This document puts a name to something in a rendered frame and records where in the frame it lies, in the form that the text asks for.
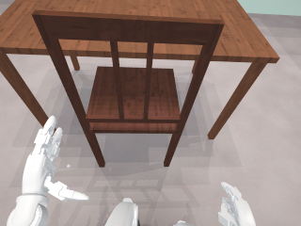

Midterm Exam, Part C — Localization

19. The robot left forearm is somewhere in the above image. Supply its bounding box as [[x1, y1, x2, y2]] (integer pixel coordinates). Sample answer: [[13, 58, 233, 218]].
[[7, 193, 49, 226]]

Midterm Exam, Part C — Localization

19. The right robot hand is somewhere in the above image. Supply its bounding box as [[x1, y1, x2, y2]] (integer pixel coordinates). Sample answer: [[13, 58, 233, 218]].
[[218, 182, 256, 226]]

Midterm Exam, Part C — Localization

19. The left robot hand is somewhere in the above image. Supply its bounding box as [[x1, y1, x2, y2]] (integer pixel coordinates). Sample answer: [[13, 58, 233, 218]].
[[22, 115, 89, 202]]

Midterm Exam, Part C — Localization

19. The chair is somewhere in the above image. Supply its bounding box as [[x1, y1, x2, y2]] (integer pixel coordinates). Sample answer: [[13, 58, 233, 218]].
[[31, 9, 225, 168]]

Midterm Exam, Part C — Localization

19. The robot left thigh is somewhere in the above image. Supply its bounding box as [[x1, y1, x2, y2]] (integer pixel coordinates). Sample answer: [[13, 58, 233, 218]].
[[104, 202, 138, 226]]

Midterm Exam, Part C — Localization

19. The table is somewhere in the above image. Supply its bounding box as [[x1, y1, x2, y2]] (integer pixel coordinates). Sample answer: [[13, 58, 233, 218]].
[[0, 0, 280, 139]]

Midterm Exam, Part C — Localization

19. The left robot shin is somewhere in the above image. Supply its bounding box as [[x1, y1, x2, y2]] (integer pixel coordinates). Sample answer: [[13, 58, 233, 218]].
[[123, 198, 132, 202]]

